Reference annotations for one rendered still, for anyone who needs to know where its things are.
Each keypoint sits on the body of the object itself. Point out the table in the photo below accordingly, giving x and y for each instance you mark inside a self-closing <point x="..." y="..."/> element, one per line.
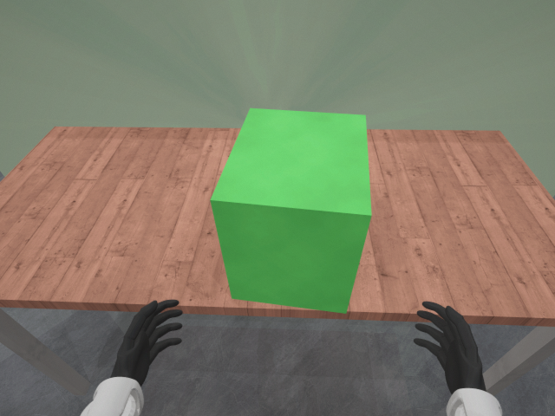
<point x="113" y="218"/>

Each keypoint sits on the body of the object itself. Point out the robot left forearm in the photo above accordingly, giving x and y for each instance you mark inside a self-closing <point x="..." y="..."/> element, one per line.
<point x="117" y="396"/>

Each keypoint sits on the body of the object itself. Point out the left robot hand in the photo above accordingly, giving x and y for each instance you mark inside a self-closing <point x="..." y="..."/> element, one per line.
<point x="139" y="349"/>

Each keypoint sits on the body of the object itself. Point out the robot right forearm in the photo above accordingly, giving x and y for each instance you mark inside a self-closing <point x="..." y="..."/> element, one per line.
<point x="473" y="402"/>

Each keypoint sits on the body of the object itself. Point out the right robot hand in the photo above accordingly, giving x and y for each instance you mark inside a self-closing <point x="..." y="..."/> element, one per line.
<point x="458" y="354"/>

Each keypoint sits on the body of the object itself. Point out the carton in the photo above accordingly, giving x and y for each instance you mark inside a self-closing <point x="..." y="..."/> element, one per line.
<point x="292" y="208"/>

